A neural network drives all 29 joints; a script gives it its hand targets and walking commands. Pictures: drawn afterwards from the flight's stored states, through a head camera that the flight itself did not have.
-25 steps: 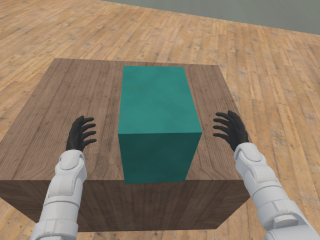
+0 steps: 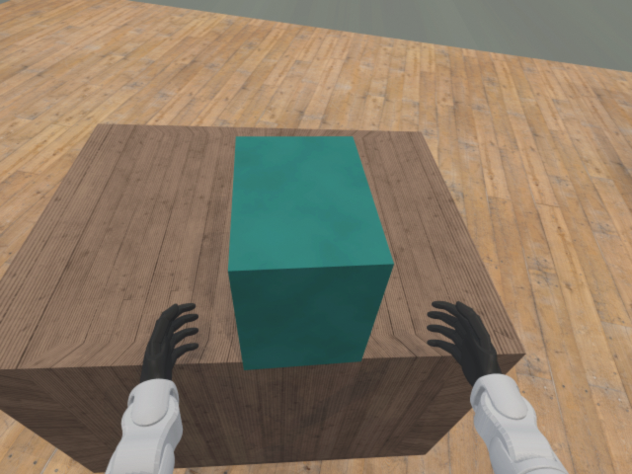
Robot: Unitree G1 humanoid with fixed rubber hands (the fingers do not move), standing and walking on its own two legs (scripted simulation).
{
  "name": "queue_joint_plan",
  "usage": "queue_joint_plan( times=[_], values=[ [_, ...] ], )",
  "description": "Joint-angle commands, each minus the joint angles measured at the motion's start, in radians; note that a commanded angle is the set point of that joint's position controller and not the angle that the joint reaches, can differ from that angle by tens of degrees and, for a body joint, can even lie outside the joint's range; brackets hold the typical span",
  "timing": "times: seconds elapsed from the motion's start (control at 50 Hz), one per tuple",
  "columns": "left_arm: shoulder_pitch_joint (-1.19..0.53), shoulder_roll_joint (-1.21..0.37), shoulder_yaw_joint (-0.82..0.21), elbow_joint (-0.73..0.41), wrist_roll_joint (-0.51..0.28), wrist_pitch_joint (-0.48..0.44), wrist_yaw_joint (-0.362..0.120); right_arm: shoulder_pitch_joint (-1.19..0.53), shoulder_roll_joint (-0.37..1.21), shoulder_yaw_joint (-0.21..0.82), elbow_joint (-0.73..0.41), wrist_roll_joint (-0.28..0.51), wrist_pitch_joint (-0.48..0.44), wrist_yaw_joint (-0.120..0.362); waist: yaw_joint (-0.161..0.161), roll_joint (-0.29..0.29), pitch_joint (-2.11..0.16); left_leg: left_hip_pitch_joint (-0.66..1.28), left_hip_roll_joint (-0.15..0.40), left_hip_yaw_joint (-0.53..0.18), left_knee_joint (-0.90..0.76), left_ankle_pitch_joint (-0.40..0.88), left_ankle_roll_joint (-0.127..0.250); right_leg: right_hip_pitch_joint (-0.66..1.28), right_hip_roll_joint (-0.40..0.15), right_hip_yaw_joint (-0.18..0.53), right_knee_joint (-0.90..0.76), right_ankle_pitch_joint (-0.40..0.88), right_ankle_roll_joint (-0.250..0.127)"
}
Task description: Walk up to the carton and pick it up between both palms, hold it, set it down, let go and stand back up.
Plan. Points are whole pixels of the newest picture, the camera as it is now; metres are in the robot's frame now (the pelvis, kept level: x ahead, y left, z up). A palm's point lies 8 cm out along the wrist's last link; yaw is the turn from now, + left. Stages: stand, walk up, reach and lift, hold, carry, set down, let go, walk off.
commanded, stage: set down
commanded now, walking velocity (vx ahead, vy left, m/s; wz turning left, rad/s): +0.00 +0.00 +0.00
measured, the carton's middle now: (299, 250) +0.48 +0.06 +0.00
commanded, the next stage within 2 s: let go in 1.70 s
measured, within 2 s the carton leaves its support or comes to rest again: neither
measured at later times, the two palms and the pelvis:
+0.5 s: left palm (166, 402) +0.24 +0.21 -0.03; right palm (486, 413) +0.25 -0.20 -0.03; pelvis +0.02 -0.01 +0.00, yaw +0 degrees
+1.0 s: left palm (147, 443) +0.19 +0.23 -0.06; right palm (494, 443) +0.22 -0.21 -0.05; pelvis +0.03 -0.01 +0.00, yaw +0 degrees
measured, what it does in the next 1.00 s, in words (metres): stands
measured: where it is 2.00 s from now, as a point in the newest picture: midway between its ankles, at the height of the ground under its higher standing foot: outside the picture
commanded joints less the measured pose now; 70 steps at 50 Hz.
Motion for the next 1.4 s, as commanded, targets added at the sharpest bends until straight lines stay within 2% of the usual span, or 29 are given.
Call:
queue_joint_plan(
  times=[0.0,0.1,0.12,0.14,0.16,0.2,0.28,0.36,0.4,0.48,0.5,0.56,0.64,0.74,0.78,0.82,0.88,0.94,0.96,0.98,1.0,1.02,1.08,1.14,1.16,1.18,1.26,1.3,1.38],
  values=[
    [-0.293,0.124,0.006,-0.229,-0.024,-0.157,0.047,-0.266,-0.154,-0.075,-0.212,-0.004,-0.106,0.023,0.036,0.059,-0.336,0.175,-0.010,-0.020,0.011,0.059,0.007,-0.011,-0.086,0.125,-0.070,0.065,0.047],
    [-0.214,0.141,-0.027,-0.170,-0.062,-0.226,0.051,-0.176,-0.146,-0.058,-0.217,-0.001,-0.161,0.026,0.021,0.032,-0.364,0.151,-0.013,-0.013,0.048,0.050,-0.009,-0.019,-0.086,0.136,-0.046,0.096,0.052],
    [-0.115,0.110,-0.036,-0.125,-0.047,-0.227,0.036,-0.064,-0.135,-0.030,-0.139,0.009,-0.167,0.030,0.007,0.037,-0.326,0.168,-0.016,-0.016,0.038,0.067,-0.012,0.008,-0.086,0.135,-0.045,0.141,0.047],
    [-0.188,0.152,-0.017,-0.130,-0.050,-0.232,0.030,-0.151,-0.159,-0.043,-0.164,-0.003,-0.172,0.023,0.004,0.046,-0.337,0.159,-0.013,-0.015,0.050,0.062,-0.009,-0.002,-0.087,0.127,-0.029,0.173,0.052],
    [-0.133,0.135,-0.033,-0.094,-0.047,-0.231,0.021,-0.073,-0.152,-0.034,-0.102,0.012,-0.177,0.021,-0.006,0.049,-0.299,0.168,-0.019,-0.016,0.048,0.060,-0.011,0.002,-0.088,0.125,-0.025,0.202,0.055],
    [-0.218,0.169,-0.025,-0.080,-0.068,-0.230,0.013,-0.141,-0.173,-0.041,-0.088,0.009,-0.172,0.019,-0.003,0.036,-0.277,0.129,-0.014,-0.019,0.043,0.000,-0.005,-0.029,-0.093,0.131,-0.032,0.128,0.059],
    [-0.108,0.133,-0.046,-0.018,-0.060,-0.194,-0.011,-0.053,-0.118,0.002,-0.048,0.009,-0.154,0.013,-0.006,0.039,-0.184,0.167,-0.013,-0.023,0.037,-0.006,-0.007,-0.060,-0.095,0.126,-0.063,0.055,0.046],
    [-0.051,0.114,-0.042,-0.093,-0.044,-0.159,-0.010,-0.029,-0.135,0.000,-0.096,0.010,-0.156,0.010,0.009,0.065,-0.187,0.236,-0.010,-0.031,0.024,0.097,-0.017,-0.038,-0.079,0.096,-0.067,0.142,0.047],
    [-0.018,0.123,-0.025,-0.044,-0.019,-0.132,-0.019,0.008,-0.123,0.004,-0.069,-0.003,-0.147,0.003,0.003,0.071,-0.164,0.245,-0.009,-0.032,0.026,0.091,-0.015,-0.024,-0.086,0.102,-0.071,0.172,0.048],
    [0.040,0.137,-0.010,-0.135,-0.020,-0.133,-0.023,0.059,-0.111,0.001,-0.137,-0.015,-0.160,-0.015,0.024,0.024,-0.177,0.225,-0.021,-0.019,0.026,0.100,-0.013,0.042,-0.108,0.130,-0.053,0.313,0.069],
    [0.043,0.147,-0.003,-0.108,-0.016,-0.130,-0.029,0.065,-0.103,0.000,-0.136,-0.033,-0.160,-0.019,0.009,0.014,-0.180,0.219,-0.020,-0.023,0.029,0.083,-0.009,0.053,-0.115,0.141,-0.055,0.336,0.072],
    [0.103,0.164,0.007,-0.098,-0.009,-0.128,-0.042,0.109,-0.075,0.015,-0.135,-0.058,-0.161,-0.023,0.039,-0.005,-0.144,0.205,-0.023,-0.015,0.028,0.057,-0.009,0.070,-0.133,0.156,-0.046,0.340,0.078],
    [0.120,0.176,-0.004,-0.135,-0.010,-0.108,-0.045,0.123,-0.083,0.001,-0.121,-0.083,-0.146,-0.023,0.029,0.029,-0.140,0.249,-0.022,-0.008,0.037,0.087,-0.019,0.042,-0.139,0.154,-0.056,0.323,0.072],
    [0.174,0.194,-0.019,-0.149,-0.024,-0.076,-0.078,0.190,-0.073,-0.014,-0.097,-0.103,-0.138,-0.036,-0.001,0.036,-0.133,0.257,-0.030,-0.007,0.032,0.138,-0.018,0.087,-0.151,0.158,-0.039,0.503,0.086],
    [0.193,0.186,-0.026,-0.077,-0.011,-0.045,-0.102,0.199,-0.077,-0.010,-0.036,-0.126,-0.117,-0.041,-0.024,0.026,-0.059,0.259,-0.027,-0.014,0.018,0.092,-0.005,0.052,-0.144,0.146,-0.070,0.443,0.081],
    [0.183,0.193,-0.034,-0.183,-0.034,-0.055,-0.090,0.180,-0.082,-0.025,-0.136,-0.107,-0.129,-0.039,-0.017,0.051,-0.098,0.268,-0.019,-0.014,0.025,0.136,-0.010,0.045,-0.138,0.129,-0.054,0.451,0.078],
    [0.213,0.185,-0.049,-0.018,-0.004,-0.024,-0.097,0.193,-0.071,-0.021,0.012,-0.151,-0.097,-0.035,-0.034,0.046,-0.013,0.306,-0.023,-0.011,0.011,0.111,-0.011,0.004,-0.122,0.107,-0.095,0.336,0.072],
    [0.174,0.225,-0.039,-0.185,-0.049,-0.056,-0.075,0.174,-0.052,-0.033,-0.155,-0.122,-0.105,-0.025,-0.007,0.030,-0.049,0.298,-0.015,-0.017,0.011,0.094,0.000,-0.049,-0.125,0.097,-0.112,0.203,0.068],
    [0.191,0.212,-0.044,-0.049,-0.027,-0.036,-0.081,0.191,-0.051,-0.032,-0.048,-0.150,-0.086,-0.022,-0.020,0.027,0.008,0.303,-0.023,-0.011,0.007,0.070,0.002,-0.054,-0.131,0.110,-0.129,0.185,0.070],
    [0.192,0.210,-0.047,-0.050,-0.017,-0.023,-0.087,0.169,-0.039,-0.043,-0.047,-0.168,-0.070,-0.024,-0.013,0.019,0.011,0.311,-0.020,-0.009,0.009,0.052,0.002,-0.064,-0.139,0.115,-0.136,0.159,0.070],
    [0.206,0.218,-0.035,-0.034,-0.004,-0.008,-0.087,0.188,-0.037,-0.032,-0.042,-0.169,-0.058,-0.023,-0.002,0.021,0.017,0.301,-0.018,-0.009,-0.002,0.040,0.006,-0.063,-0.136,0.104,-0.134,0.172,0.070],
    [0.189,0.218,-0.037,-0.129,-0.010,-0.019,-0.078,0.175,-0.046,-0.047,-0.104,-0.157,-0.070,-0.020,0.004,0.031,-0.039,0.303,-0.021,-0.006,0.007,0.068,0.006,-0.038,-0.134,0.108,-0.121,0.202,0.070],
    [0.187,0.209,-0.052,-0.059,-0.008,0.018,-0.079,0.178,-0.058,-0.055,-0.065,-0.173,-0.045,-0.020,-0.007,0.042,-0.007,0.312,-0.010,-0.001,0.001,0.059,0.003,-0.057,-0.124,0.088,-0.132,0.157,0.065],
    [0.185,0.228,-0.052,-0.050,-0.008,0.019,-0.082,0.212,-0.055,-0.068,-0.047,-0.190,-0.050,-0.030,-0.027,0.042,-0.052,0.299,-0.016,-0.004,0.005,0.080,0.008,-0.015,-0.132,0.101,-0.102,0.265,0.069],
    [0.188,0.231,-0.055,-0.126,-0.022,-0.001,-0.071,0.199,-0.066,-0.074,-0.101,-0.171,-0.067,-0.027,-0.012,0.061,-0.094,0.302,-0.008,-0.009,0.017,0.108,0.006,-0.003,-0.132,0.100,-0.088,0.283,0.069],
    [0.195,0.238,-0.055,-0.043,-0.005,0.011,-0.076,0.216,-0.065,-0.073,-0.033,-0.196,-0.060,-0.029,-0.029,0.062,-0.063,0.309,-0.019,-0.003,0.020,0.102,0.005,-0.014,-0.133,0.104,-0.098,0.297,0.067],
    [0.215,0.241,-0.049,-0.091,0.010,0.030,-0.074,0.240,-0.054,-0.087,-0.057,-0.203,-0.049,-0.024,-0.039,0.101,-0.063,0.340,-0.013,-0.004,0.019,0.111,0.005,-0.048,-0.110,0.072,-0.104,0.213,0.058],
    [0.220,0.233,-0.049,-0.029,0.023,0.064,-0.082,0.247,-0.047,-0.089,-0.005,-0.229,-0.027,-0.024,-0.038,0.083,-0.022,0.341,-0.006,0.009,0.019,0.080,0.002,-0.070,-0.105,0.067,-0.121,0.162,0.058],
    [0.211,0.249,-0.060,-0.081,-0.003,0.067,-0.070,0.252,-0.045,-0.102,-0.060,-0.233,-0.026,-0.016,-0.039,0.081,-0.054,0.338,-0.001,0.012,0.025,0.067,0.001,-0.097,-0.096,0.057,-0.105,0.107,0.052]
  ],
)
